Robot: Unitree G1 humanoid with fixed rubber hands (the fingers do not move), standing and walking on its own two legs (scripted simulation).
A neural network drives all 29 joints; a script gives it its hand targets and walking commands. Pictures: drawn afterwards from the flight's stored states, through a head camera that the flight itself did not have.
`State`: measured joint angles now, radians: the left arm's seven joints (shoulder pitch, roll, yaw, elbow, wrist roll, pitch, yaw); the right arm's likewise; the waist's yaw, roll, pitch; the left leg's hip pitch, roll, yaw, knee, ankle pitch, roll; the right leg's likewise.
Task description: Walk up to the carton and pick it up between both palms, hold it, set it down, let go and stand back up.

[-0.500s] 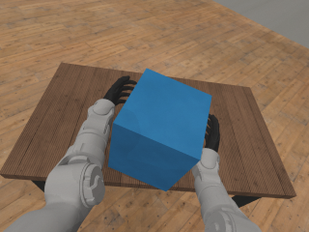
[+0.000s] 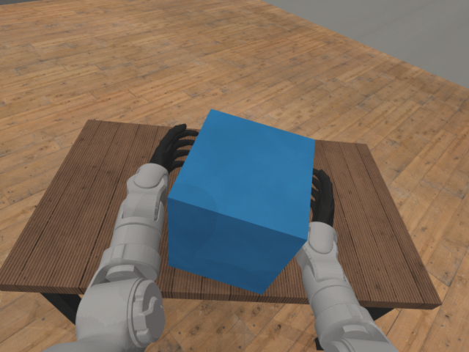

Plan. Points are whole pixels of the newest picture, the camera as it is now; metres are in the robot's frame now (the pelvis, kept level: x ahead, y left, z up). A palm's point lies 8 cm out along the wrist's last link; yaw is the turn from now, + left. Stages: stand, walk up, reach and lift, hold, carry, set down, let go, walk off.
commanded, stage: reach and lift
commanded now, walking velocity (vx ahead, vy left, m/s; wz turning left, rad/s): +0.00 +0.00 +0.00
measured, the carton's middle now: (237, 206) +0.39 +0.01 +0.03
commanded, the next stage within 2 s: none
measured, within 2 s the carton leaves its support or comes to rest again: neither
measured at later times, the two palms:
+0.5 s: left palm (155, 162) +0.38 +0.15 +0.14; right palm (330, 200) +0.35 -0.14 +0.12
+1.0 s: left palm (151, 158) +0.35 +0.15 +0.18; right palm (341, 184) +0.35 -0.14 +0.15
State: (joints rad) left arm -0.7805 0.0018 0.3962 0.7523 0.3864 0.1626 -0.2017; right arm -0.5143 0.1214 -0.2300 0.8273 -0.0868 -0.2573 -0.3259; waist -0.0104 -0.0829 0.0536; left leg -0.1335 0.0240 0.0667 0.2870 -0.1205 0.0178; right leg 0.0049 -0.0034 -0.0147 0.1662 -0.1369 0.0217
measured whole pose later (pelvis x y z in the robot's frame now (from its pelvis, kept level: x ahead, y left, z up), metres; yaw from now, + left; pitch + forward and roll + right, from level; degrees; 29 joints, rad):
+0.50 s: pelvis -0.01 +0.00 +0.00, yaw +2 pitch -6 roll -1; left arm -0.67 -0.03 0.32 0.41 0.37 0.41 -0.14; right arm -0.53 0.03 -0.07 0.68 0.08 -0.07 -0.27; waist -0.05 -0.10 0.08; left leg -0.07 0.01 0.04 0.30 -0.12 0.01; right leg 0.07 -0.01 -0.04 0.21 -0.17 0.02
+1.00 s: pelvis -0.01 -0.02 +0.00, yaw +2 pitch -9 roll +0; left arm -0.62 -0.06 0.31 0.15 0.40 0.61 -0.11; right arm -0.60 0.00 -0.02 0.60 0.12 0.07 -0.22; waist -0.07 -0.09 0.08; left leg -0.01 0.02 0.03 0.29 -0.12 0.00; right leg 0.11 0.00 -0.06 0.24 -0.19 0.00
